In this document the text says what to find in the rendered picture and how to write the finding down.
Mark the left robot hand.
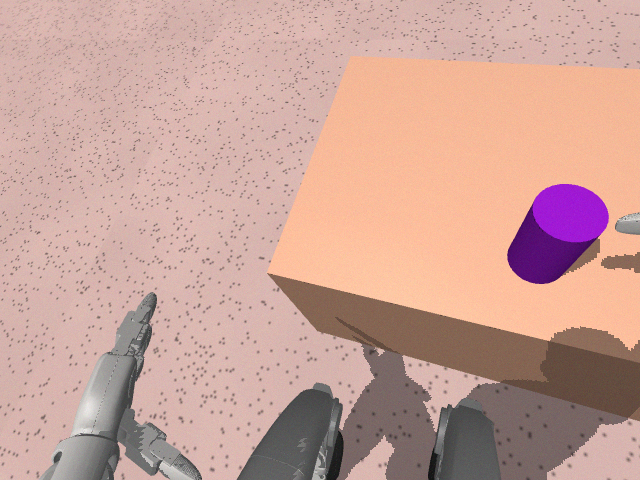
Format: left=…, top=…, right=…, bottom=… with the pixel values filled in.
left=70, top=292, right=202, bottom=480

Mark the left robot arm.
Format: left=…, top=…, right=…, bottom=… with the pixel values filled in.
left=39, top=434, right=120, bottom=480

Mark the can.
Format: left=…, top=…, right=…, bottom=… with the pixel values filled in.
left=507, top=184, right=609, bottom=284

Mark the left robot foot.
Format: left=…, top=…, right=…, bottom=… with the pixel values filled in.
left=326, top=430, right=344, bottom=480

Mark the right robot hand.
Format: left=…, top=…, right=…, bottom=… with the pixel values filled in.
left=615, top=212, right=640, bottom=235

